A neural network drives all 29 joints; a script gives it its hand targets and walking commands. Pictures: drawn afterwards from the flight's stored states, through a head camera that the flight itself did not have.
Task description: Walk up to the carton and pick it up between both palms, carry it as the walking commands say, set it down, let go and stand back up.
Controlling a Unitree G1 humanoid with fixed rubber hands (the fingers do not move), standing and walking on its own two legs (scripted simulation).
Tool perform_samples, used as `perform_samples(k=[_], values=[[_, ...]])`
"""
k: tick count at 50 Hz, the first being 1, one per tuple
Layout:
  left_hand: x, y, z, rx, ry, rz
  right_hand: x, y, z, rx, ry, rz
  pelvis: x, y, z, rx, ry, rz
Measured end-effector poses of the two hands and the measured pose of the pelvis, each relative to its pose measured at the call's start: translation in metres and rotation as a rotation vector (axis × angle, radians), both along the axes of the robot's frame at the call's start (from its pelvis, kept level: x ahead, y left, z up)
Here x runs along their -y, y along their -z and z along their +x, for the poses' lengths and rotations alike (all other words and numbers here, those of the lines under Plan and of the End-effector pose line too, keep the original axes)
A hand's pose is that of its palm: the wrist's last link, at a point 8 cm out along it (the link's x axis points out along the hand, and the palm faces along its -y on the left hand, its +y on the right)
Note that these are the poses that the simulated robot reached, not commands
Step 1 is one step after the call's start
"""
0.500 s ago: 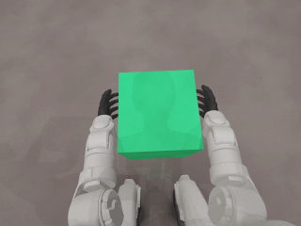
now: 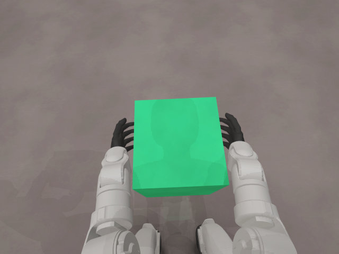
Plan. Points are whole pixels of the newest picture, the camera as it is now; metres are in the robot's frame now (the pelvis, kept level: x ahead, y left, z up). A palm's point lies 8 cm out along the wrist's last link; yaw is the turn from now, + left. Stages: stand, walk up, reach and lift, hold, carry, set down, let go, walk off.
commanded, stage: reach and lift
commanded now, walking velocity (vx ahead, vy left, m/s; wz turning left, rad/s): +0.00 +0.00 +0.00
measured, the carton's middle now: (176, 153) +0.36 +0.00 -0.10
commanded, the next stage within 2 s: hold in 2.00 s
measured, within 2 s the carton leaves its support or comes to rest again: neither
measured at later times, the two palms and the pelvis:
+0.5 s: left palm (111, 144) +0.34 +0.14 +0.04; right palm (246, 138) +0.34 -0.15 +0.04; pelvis +0.02 +0.00 +0.04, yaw +0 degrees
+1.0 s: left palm (100, 142) +0.32 +0.14 +0.10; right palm (257, 134) +0.32 -0.15 +0.11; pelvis +0.02 +0.00 +0.05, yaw +0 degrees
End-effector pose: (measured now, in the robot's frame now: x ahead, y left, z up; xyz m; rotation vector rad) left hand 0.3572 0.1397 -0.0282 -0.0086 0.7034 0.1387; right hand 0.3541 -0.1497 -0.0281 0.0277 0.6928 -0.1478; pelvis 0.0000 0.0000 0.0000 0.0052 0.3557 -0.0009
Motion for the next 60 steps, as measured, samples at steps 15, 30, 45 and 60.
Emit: perform_samples(k=[15, 30, 45, 60], values=[[0.001, -0.042, -0.011, 0.008, 0.012, 0.008, 0.001, -0.043, -0.012, 0.008, -0.002, -0.007, 0.001, -0.027, 0.01, 0.136, 0.002, -0.001], [0.001, -0.086, -0.021, 0.025, 0.025, 0.027, 0.001, -0.087, -0.02, 0.025, -0.015, -0.018, 0.002, -0.046, 0.019, 0.296, 0.003, -0.004], [-0.001, -0.123, -0.033, 0.047, 0.029, 0.034, -0.001, -0.124, -0.032, 0.046, -0.022, -0.028, 0.001, -0.052, 0.022, 0.437, 0.002, -0.008], [-0.003, -0.133, -0.042, 0.032, 0.027, 0.032, -0.003, -0.134, -0.042, 0.032, -0.015, -0.023, -0.002, -0.053, 0.015, 0.497, 0.002, -0.009]])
